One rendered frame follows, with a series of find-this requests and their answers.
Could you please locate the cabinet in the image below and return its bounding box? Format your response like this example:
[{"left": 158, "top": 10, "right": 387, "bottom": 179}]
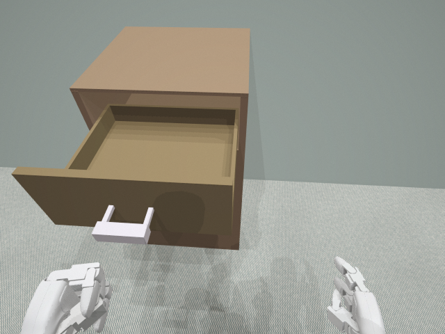
[{"left": 70, "top": 26, "right": 250, "bottom": 250}]

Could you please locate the handle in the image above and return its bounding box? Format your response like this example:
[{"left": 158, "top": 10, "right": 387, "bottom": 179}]
[{"left": 91, "top": 205, "right": 154, "bottom": 245}]

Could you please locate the drawer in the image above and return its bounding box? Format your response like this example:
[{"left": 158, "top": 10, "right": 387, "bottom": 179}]
[{"left": 11, "top": 104, "right": 239, "bottom": 236}]

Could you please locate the robot right hand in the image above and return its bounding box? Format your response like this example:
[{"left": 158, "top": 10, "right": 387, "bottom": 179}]
[{"left": 327, "top": 256, "right": 386, "bottom": 334}]

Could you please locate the robot left hand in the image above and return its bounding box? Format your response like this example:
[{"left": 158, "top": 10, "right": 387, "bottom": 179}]
[{"left": 21, "top": 262, "right": 113, "bottom": 334}]

